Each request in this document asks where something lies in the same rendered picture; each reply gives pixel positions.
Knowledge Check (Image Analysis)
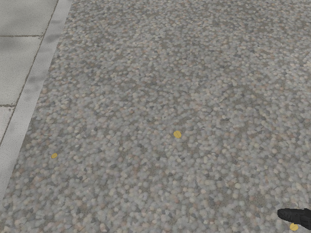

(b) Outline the robot right hand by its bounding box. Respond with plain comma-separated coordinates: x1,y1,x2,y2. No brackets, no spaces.
277,208,311,230

